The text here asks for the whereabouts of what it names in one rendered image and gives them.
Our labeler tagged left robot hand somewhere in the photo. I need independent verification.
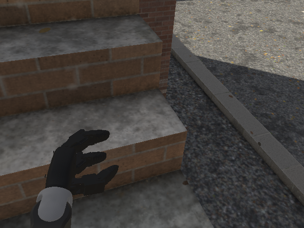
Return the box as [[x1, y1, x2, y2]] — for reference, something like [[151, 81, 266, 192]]
[[45, 129, 119, 196]]

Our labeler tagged left robot forearm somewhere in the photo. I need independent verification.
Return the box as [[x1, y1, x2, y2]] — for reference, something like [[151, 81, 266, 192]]
[[29, 186, 73, 228]]

